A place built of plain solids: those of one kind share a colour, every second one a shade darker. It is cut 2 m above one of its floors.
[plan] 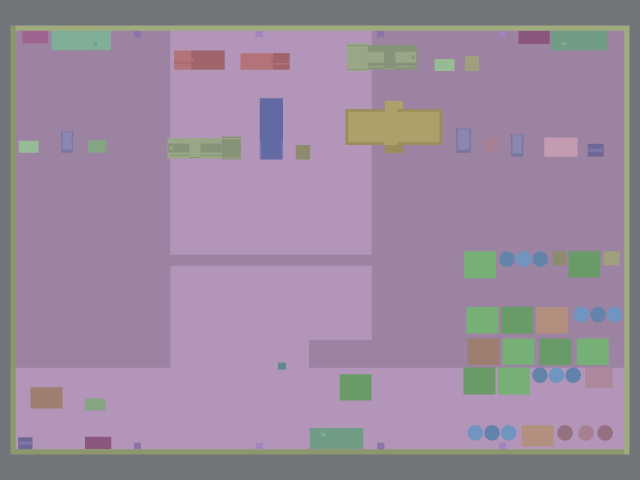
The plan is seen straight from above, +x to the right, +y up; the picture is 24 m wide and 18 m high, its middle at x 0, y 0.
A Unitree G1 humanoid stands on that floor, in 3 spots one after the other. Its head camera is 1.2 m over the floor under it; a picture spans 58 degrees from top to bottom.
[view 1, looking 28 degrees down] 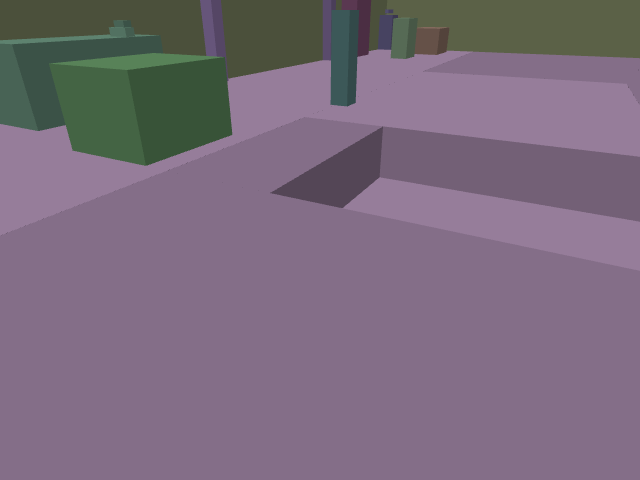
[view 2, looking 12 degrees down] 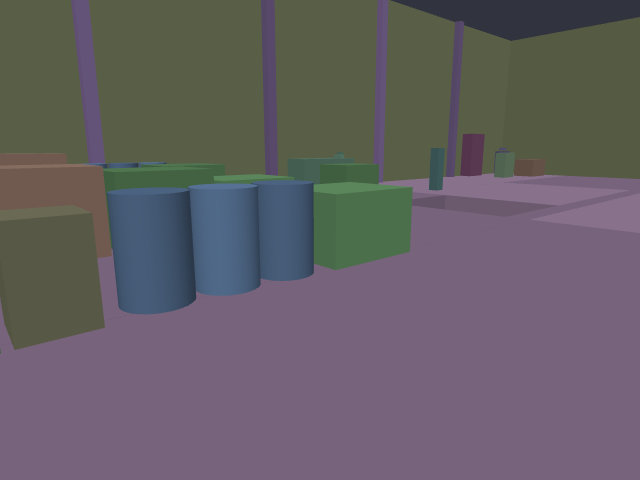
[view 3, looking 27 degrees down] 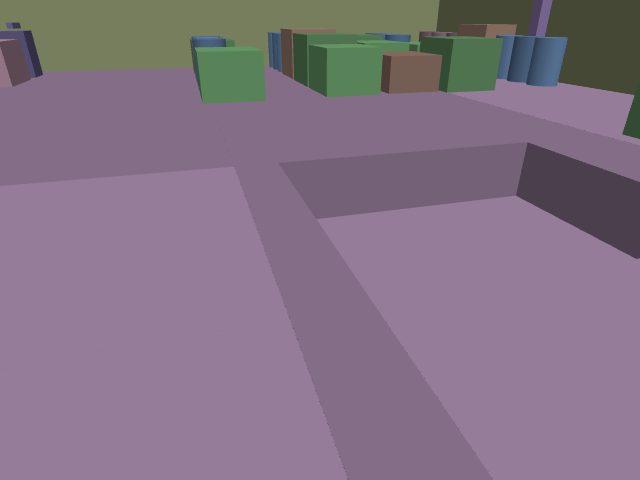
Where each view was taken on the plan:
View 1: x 4.42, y -2.00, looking -152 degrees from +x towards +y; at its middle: floor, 2.56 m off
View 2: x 9.44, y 2.62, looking -131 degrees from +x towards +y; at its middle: stillage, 4.45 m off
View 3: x -1.96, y -0.25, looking -16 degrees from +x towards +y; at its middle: floor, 2.64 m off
